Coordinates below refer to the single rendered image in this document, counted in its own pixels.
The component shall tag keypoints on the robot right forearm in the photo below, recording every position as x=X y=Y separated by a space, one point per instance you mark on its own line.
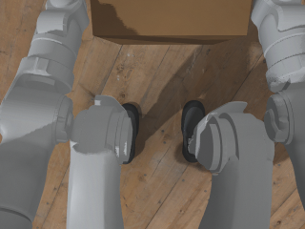
x=281 y=33

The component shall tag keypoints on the right robot thigh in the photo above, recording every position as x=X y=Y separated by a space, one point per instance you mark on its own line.
x=232 y=147

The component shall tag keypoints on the robot left upper arm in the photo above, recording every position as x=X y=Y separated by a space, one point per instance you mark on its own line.
x=32 y=122

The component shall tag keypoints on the robot left forearm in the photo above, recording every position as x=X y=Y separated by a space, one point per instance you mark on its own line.
x=53 y=49

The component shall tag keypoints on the carton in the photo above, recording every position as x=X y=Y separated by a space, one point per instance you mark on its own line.
x=170 y=22

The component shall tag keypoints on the robot right upper arm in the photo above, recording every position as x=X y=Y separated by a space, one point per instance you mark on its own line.
x=284 y=122

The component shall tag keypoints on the robot left shin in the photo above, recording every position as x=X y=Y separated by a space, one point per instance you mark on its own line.
x=99 y=100

